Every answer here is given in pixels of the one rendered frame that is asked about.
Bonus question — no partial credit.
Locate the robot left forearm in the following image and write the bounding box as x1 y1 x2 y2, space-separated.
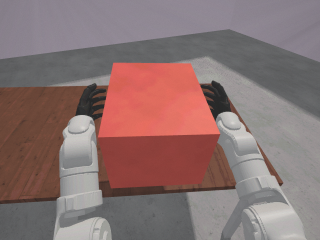
53 115 103 240

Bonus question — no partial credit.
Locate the robot right forearm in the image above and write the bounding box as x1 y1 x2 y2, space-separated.
215 111 307 239

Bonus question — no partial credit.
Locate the carton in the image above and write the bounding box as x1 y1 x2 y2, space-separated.
98 62 220 189

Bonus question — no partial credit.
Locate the robot left upper arm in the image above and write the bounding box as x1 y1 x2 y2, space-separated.
55 217 112 240

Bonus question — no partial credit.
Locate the left robot hand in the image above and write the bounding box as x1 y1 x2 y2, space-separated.
75 83 106 121

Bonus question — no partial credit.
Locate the robot right upper arm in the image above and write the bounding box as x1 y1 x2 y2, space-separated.
241 201 307 240

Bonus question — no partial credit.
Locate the right robot hand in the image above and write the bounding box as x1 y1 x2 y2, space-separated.
201 80 232 121

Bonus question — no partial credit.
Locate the table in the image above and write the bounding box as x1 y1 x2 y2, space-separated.
0 83 283 238

